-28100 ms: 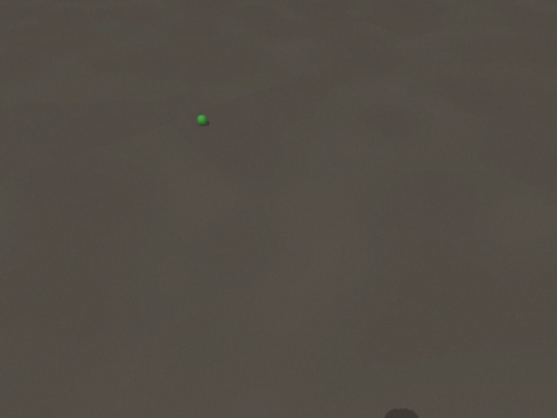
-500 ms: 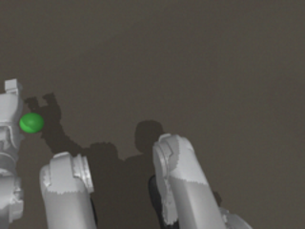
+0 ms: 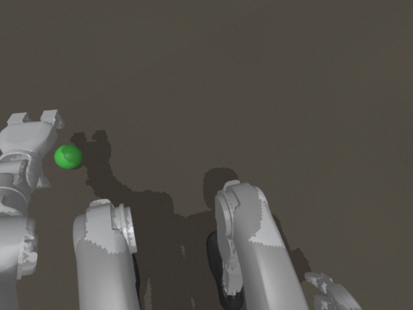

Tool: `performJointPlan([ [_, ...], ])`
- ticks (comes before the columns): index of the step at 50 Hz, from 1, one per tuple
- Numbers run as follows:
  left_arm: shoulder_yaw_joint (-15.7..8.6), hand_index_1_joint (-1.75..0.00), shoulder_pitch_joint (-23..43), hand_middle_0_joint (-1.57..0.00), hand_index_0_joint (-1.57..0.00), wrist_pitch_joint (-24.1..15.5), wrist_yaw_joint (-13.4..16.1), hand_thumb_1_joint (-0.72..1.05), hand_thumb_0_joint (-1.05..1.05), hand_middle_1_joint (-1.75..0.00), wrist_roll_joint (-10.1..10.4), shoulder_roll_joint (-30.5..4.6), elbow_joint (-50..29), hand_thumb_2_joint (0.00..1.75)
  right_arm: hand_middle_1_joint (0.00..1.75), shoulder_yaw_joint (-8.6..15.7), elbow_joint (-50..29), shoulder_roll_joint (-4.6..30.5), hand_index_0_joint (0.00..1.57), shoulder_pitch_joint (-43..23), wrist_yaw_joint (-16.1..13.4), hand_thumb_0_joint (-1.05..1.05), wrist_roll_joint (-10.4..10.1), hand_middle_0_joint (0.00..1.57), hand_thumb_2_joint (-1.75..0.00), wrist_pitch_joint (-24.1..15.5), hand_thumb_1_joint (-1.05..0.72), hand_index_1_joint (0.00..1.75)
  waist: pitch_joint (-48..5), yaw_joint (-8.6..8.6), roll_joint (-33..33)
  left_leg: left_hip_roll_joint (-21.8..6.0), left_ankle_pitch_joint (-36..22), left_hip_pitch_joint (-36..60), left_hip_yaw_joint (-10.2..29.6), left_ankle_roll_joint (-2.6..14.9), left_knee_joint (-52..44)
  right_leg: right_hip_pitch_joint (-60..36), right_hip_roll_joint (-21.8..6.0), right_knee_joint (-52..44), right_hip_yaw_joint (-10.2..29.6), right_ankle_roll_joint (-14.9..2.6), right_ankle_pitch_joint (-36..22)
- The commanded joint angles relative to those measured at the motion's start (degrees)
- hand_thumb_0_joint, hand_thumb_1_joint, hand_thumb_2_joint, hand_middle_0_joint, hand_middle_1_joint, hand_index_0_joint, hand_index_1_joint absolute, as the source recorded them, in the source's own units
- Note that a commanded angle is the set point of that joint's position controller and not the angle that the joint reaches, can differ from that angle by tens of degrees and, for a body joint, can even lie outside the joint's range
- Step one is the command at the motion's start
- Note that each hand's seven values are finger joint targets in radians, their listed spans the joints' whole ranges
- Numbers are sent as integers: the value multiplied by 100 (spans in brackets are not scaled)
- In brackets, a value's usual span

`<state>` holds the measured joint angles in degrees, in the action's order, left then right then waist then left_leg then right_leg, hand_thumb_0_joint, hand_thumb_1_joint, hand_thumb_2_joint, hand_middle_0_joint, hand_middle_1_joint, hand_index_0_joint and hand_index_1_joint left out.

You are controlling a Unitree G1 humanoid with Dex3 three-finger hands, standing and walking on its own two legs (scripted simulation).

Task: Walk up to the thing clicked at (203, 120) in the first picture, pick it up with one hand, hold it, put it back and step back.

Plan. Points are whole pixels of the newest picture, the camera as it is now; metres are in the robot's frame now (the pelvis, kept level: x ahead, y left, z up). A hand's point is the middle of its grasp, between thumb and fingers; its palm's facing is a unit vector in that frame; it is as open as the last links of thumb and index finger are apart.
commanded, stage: withdraw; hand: left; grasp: from above
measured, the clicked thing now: (68, 156) +0.48 +0.28 -0.31
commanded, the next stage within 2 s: home in 0.04 s
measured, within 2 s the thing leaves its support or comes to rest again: neither
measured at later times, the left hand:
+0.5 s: hand (22, 156) +0.41 +0.28 -0.06, palm faces -0.34 -0.35 -0.87, open 10.6 cm
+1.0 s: hand out of the picture +0.27 +0.23 +0.16, palm faces -0.01 -0.91 -0.41, open 7.4 cm
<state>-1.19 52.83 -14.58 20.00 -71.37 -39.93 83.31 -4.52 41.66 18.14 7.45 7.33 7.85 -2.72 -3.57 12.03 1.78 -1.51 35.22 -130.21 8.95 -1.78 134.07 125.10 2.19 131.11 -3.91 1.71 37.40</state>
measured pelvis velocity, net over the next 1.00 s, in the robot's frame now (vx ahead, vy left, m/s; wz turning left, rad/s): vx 0.04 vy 0.01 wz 0.11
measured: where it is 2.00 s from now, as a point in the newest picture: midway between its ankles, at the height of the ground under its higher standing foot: (180, 295)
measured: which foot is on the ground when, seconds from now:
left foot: down 0.00-1.00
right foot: down 0.00-1.00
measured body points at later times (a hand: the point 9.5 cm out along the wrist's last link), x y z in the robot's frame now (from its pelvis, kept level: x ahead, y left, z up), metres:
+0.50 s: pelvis +0.01 +0.00 +0.07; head +0.20 +0.04 +0.47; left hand +0.42 +0.29 -0.01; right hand +0.11 -0.25 -0.07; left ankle +0.10 +0.14 -0.31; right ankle +0.11 -0.12 -0.31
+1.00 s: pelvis +0.04 +0.01 +0.25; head +0.15 +0.04 +0.68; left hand +0.27 +0.28 +0.18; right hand +0.28 -0.20 +0.16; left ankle +0.09 +0.14 -0.31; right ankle +0.11 -0.12 -0.31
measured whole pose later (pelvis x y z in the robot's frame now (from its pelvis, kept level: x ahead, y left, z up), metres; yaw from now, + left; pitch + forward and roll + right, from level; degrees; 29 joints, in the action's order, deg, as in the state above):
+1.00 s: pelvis +0.04 +0.01 +0.25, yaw +6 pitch +24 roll -4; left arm -0.5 -6.3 16.4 3.9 -7.8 -18.3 9.5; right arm -1.2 31.6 12.5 4.7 -3.0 -1.8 -5.7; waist -11.2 2.7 -1.6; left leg -2.0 33.3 -80.4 4.5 -1.2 89.3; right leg 76.0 0.1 87.0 -2.6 1.1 35.2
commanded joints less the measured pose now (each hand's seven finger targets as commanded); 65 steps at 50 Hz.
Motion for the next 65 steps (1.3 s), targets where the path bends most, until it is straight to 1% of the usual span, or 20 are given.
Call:
performJointPlan([
  [1, -583, -100, 2052, -9, -10, -111, 786, -50, 0, -101, -227, -1838, -824, 99, 30, 345, -33, 1186, 20, 945, -107, 0, 139, 20, -90, -133, -90, 30, -3644, -46, -1890, 89, -258, 2822, -634, 226, -1120, -1446, 186, -1198, -378, -440, -446],
  [5, -782, -99, 1873, -8, -9, 121, 1082, -51, 0, -100, -109, -1780, -1628, 98, 30, 545, 9, 1239, 20, 921, -83, 0, 185, 20, -90, -196, -90, 30, -4284, -142, -2602, 84, -316, 3431, -663, 154, -1304, -1216, 107, -1060, -524, -464, -594],
  [7, -696, -98, 1828, -8, -8, 342, 1080, -51, 0, -99, 17, -1587, -1920, 98, 30, 673, 23, 1254, 20, 971, -53, 0, 156, 20, -90, -224, -90, 30, -4580, -149, -2684, 70, -401, 3601, -692, 160, -1339, -1210, 78, -1082, -527, -464, -758],
  [9, -488, -82, 1638, -22, -20, 559, 998, -35, 0, -83, 216, -1250, -1765, 92, 30, 736, 86, 1220, 20, 1135, 1, 0, 109, 20, -89, -220, -89, 30, -4472, -68, -2362, 60, -351, 3356, -702, 222, -1366, -1324, 101, -1258, -478, -448, -769],
  [12, -632, -69, 1429, -22, -20, 811, 783, -15, 0, -67, 595, -1360, -2125, 92, 30, 826, 111, 1223, 20, 1337, 15, 0, -13, 20, -90, -203, -89, 30, -4821, -310, -2149, 82, -382, 3397, -756, 283, -1521, -1714, 93, -1520, -420, -429, -802],
  [13, -580, -66, 1134, -22, -20, 912, 666, -7, 0, -64, 724, -1200, -2148, 92, 30, 864, 91, 1189, 20, 1360, 27, 0, -58, 20, -90, -196, -89, 30, -4859, -366, -2096, 83, -421, 3518, -754, 281, -1628, -1849, 83, -1582, -415, -434, -834],
  [15, -440, -58, 786, -21, -19, 1073, 408, 5, 0, -56, 1056, -849, -2290, 88, 30, 899, 75, 1117, 20, 1402, 25, 0, -181, 20, -90, -155, -89, 30, -4816, -396, -1703, 104, -422, 3416, -748, 322, -1802, -2154, 115, -1841, -376, -410, -843],
  [18, -505, -47, 35, -20, -19, 1246, -25, 29, 0, -46, 1699, -729, -3092, 86, 30, 974, -143, 1027, 20, 1356, -12, 0, -408, 20, -90, -103, -89, 30, -4873, -593, -1266, 129, -524, 3469, -767, 383, -2119, -2860, 102, -2295, -254, -355, -966],
  [21, -375, -41, -847, -20, -20, 1439, -507, 53, 0, -40, 2397, -237, -3728, 89, 30, 999, -402, 845, 20, 1068, -82, 0, -627, 20, -90, -37, -90, 30, -4291, -599, -690, 110, -355, 3346, -684, 434, -2495, -3208, 105, -2729, -178, -312, -883],
  [26, -412, -31, -1921, -20, -19, 1588, -1122, 81, 0, -31, 3216, 69, -5086, 87, 30, 1020, -789, 734, 20, 665, -243, 0, -780, 20, -90, 24, -90, 30, -3896, -801, -671, 54, -238, 3881, -575, 394, -3179, -3535, 63, -3215, -70, -320, -799],
  [31, -257, -30, -2417, -20, -20, 1694, -1348, 90, 0, -30, 3944, 611, -6376, 90, 30, 983, -1040, 650, 20, 347, -467, 0, -880, 20, -90, -55, -90, 30, -3574, -782, -1000, 6, 69, 4781, -464, 322, -3986, -3700, -4, -3754, 2, -356, -537],
  [32, -373, -30, -2578, -20, -20, 1737, -1360, 90, 0, -30, 4069, 521, -6528, 90, 30, 987, -1077, 672, 20, 310, -506, 0, -898, 20, -90, -88, -90, 30, -3596, -850, -1053, -12, 73, 5012, -423, 304, -4144, -3819, -19, -3819, 12, -354, -538],
  [38, -361, -30, -3683, -20, -20, 2137, -1430, 90, 0, -30, 5017, 910, -7629, 90, 30, 925, -1357, 550, 20, -4, -782, 0, -948, 20, -90, -286, -90, 30, -3528, -841, -995, 13, -5, 5871, -523, 301, -4839, -4668, -55, -4683, 122, -317, -553],
  [40, -232, -30, -4142, -20, -20, 2315, -1465, 90, 0, -30, 5323, 1138, -7791, 90, 30, 892, -1412, 515, 20, -97, -877, 0, -972, 20, -90, -357, -90, 30, -3288, -786, -928, 17, 32, 6099, -501, 290, -5115, -4891, -64, -4938, 133, -303, -517],
  [41, -365, -30, -4315, -20, -20, 2402, -1459, 90, 0, -30, 5504, 1066, -8027, 90, 30, 879, -1481, 508, 20, -106, -922, 0, -978, 20, -90, -388, -90, 30, -3421, -857, -869, 31, -51, 6291, -526, 296, -5189, -5137, -61, -5093, 168, -296, -580],
  [43, -259, -30, -4695, -20, -20, 2577, -1484, 90, 0, -30, 5827, 1242, -8154, 90, 30, 836, -1495, 460, 20, -139, -999, 0, -986, 20, -90, -444, -90, 30, -3151, -775, -817, 22, -154, 6533, -487, 287, -5477, -5339, -75, -5332, 166, -285, -643],
  [46, -332, -30, -5084, -20, -20, 2790, -1476, 90, 0, -30, 6314, 1318, -8519, 90, 30, 755, -1590, 381, 20, -119, -1116, 0, -995, 20, -90, -532, -90, 30, -2898, -778, -898, 3, -161, 7025, -398, 263, -5946, -5722, -95, -5708, 172, -274, -647],
  [50, -418, -30, -5788, -20, -20, 3070, -1437, 90, 0, -30, 6748, 1513, -8796, 90, 30, 632, -1729, 243, 20, 35, -1262, 0, -1013, 20, -90, -633, -90, 30, -2523, -814, -748, 23, -284, 7450, -374, 270, -6543, -6438, -98, -6351, 185, -272, -741],
  [58, -466, -30, -6943, -20, -20, 3630, -1447, 90, 0, -30, 7361, 1969, -9542, 90, 30, 453, -1908, 96, 20, 483, -1663, 0, -1006, 20, -90, -873, -90, 30, -2154, -814, -718, 56, -1684, 8688, -506, 221, -7464, -7907, -79, -7386, 106, -237, -1917],
  [65, -494, -30, -7954, -20, -20, 3878, -1549, 90, 0, -30, 7543, 2160, -10090, 90, 30, 440, -2073, -8, 20, 650, -1874, 0, -938, 20, -90, -1086, -90, 30, -1554, -916, -560, 97, -2218, 9313, -610, 233, -8089, -8744, -67, -8195, 21, -184, -2390],
])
